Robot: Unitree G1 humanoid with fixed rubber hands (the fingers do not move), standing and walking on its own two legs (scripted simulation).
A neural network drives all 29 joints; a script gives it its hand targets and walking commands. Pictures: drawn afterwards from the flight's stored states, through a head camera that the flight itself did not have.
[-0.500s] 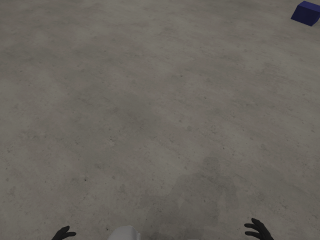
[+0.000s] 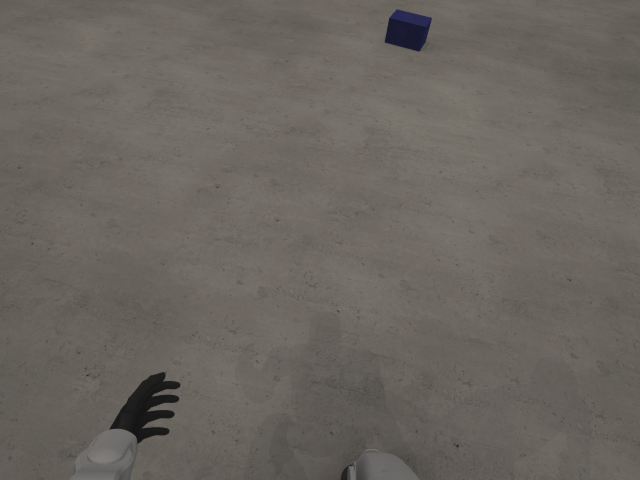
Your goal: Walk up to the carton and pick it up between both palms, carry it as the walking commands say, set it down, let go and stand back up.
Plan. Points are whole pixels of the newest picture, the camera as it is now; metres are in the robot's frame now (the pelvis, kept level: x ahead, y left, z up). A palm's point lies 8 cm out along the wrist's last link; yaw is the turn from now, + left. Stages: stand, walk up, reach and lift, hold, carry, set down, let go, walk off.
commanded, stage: walk up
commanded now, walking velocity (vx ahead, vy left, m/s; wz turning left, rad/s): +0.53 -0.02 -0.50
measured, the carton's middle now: (407, 30) +2.81 -0.93 -0.69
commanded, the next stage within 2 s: none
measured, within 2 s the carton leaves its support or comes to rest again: neither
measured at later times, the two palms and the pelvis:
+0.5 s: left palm (130, 438) +0.21 +0.24 -0.14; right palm (441, 262) +0.44 -0.26 -0.08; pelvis +0.26 -0.02 -0.01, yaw -11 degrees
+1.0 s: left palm (269, 182) +0.69 +0.04 -0.12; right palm (502, 344) +0.31 -0.35 -0.14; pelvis +0.46 -0.14 -0.01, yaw -15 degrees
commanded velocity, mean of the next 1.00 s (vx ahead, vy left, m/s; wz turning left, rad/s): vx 0.50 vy -0.09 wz -0.30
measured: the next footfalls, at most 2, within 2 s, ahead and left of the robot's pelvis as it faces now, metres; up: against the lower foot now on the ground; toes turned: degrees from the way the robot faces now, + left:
right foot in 0.04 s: +0.13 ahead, -0.14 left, +0.00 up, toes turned -7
left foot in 0.48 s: +0.41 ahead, +0.08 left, +0.00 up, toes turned -2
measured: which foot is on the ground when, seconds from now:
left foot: down 0.00-0.04, up 0.06-0.46, down 0.48-0.96, up 0.98-1.00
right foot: up 0.00-0.02, down 0.04-0.48, up 0.50-0.94, down 0.96-1.00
